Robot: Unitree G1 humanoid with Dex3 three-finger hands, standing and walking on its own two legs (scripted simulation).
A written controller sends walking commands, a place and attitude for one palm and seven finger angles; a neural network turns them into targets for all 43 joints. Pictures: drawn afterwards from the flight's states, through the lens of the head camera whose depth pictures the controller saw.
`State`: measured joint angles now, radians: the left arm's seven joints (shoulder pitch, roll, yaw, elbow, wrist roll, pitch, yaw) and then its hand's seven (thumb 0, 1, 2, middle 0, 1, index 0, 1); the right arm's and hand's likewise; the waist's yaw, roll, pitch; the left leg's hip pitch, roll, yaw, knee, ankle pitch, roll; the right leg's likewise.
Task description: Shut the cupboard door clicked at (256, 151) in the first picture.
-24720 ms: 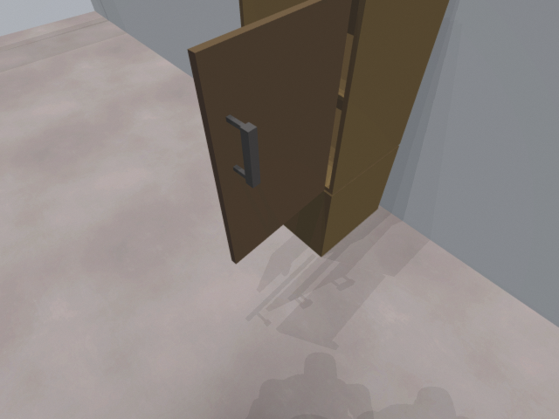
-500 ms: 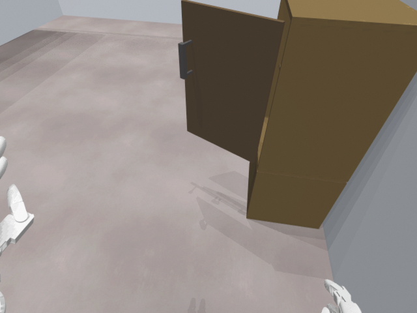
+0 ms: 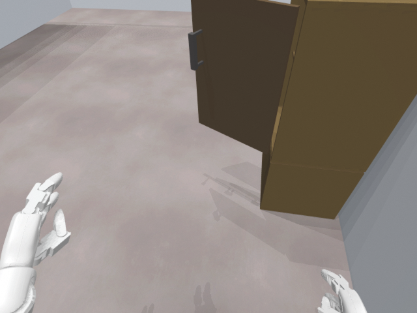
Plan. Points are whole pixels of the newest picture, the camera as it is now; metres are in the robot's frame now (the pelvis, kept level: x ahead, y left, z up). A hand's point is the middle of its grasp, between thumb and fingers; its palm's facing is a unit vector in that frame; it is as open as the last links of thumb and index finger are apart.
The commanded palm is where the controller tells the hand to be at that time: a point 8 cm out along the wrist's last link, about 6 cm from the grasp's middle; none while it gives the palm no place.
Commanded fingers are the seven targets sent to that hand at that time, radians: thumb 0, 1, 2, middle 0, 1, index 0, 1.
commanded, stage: let the arm hang, fingers relaxed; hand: left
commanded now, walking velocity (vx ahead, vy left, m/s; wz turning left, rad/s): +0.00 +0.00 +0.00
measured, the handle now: (196, 50) +1.01 +0.12 +0.06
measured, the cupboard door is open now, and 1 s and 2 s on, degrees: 63 63 63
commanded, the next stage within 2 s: look to check the result in 1.02 s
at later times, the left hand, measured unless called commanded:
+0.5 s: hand out of the picture -0.09 +0.22 -0.16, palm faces +0.02 -0.96 -0.27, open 7.3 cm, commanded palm none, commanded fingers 0.00 0.90 0.90 -0.20 -0.30 -0.20 -0.30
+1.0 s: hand out of the picture +0.09 +0.24 -0.14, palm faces -0.02 -0.95 -0.30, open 7.4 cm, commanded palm none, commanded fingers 0.00 0.90 0.90 -0.20 -0.30 -0.20 -0.30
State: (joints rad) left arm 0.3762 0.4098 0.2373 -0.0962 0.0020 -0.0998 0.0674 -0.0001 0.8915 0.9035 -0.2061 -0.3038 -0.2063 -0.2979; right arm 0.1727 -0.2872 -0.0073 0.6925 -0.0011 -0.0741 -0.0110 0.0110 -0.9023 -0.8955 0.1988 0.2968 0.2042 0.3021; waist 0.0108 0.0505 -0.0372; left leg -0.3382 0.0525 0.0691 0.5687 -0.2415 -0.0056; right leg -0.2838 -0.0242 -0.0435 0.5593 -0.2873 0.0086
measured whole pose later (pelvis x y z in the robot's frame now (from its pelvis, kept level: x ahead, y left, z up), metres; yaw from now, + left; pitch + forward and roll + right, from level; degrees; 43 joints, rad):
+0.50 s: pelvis -0.03 +0.01 +0.01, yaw +0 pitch -1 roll -1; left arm 0.37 0.25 0.03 1.13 0.02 0.03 0.00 0.00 0.92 0.90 -0.21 -0.30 -0.20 -0.30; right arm 0.33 -0.21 -0.03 1.08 -0.02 0.04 -0.01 0.01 -0.90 -0.90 0.20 0.30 0.20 0.30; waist 0.01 0.02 0.06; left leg -0.29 0.04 0.06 0.46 -0.15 0.01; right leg -0.23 -0.03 -0.05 0.44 -0.19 0.01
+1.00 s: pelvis +0.00 +0.01 +0.01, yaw +0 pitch -1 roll +0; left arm 0.11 0.29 0.01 1.09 0.02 -0.02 -0.01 0.00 0.90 0.90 -0.20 -0.30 -0.20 -0.30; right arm 0.15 -0.30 -0.03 1.09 -0.02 0.00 0.00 0.01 -0.91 -0.90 0.20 0.30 0.20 0.30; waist -0.01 0.01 0.03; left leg -0.21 0.03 0.07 0.37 -0.14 0.01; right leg -0.16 -0.03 -0.03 0.38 -0.19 0.02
